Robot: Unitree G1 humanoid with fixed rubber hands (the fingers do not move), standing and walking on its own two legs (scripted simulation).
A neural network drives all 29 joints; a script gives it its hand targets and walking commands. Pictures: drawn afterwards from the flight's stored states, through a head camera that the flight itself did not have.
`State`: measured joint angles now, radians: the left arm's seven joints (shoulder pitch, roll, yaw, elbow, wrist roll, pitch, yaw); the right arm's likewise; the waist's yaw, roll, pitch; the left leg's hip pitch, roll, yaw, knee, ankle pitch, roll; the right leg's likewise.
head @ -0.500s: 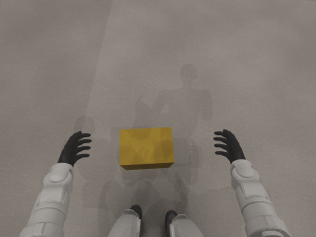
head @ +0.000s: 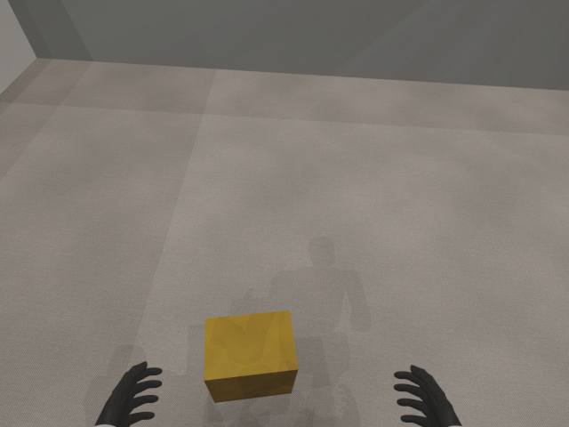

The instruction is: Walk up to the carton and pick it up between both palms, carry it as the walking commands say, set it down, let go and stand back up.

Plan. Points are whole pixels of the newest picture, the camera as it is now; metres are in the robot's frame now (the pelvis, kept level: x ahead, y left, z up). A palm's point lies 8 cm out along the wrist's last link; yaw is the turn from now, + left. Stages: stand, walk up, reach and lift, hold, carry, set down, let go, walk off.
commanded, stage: let go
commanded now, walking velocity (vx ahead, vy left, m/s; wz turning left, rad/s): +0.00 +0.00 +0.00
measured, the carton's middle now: (250, 358) +0.41 +0.06 -0.64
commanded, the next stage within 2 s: stand in 0.32 s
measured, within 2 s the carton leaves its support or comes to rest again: neither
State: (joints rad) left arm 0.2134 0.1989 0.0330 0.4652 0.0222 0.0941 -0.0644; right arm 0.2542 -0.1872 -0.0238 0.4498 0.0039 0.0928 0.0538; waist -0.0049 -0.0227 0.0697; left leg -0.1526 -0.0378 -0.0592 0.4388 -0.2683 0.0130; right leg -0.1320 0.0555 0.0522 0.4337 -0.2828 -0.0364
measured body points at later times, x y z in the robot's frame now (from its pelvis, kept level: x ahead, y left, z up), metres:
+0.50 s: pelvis +0.00 +0.01 -0.01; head -0.01 +0.01 +0.44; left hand +0.11 +0.27 -0.11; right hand +0.09 -0.24 -0.12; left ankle -0.02 +0.12 -0.74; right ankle -0.03 -0.10 -0.74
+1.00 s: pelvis +0.03 +0.02 -0.01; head +0.00 +0.02 +0.44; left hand +0.03 +0.26 -0.15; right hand +0.07 -0.22 -0.15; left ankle -0.02 +0.12 -0.74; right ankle -0.03 -0.10 -0.74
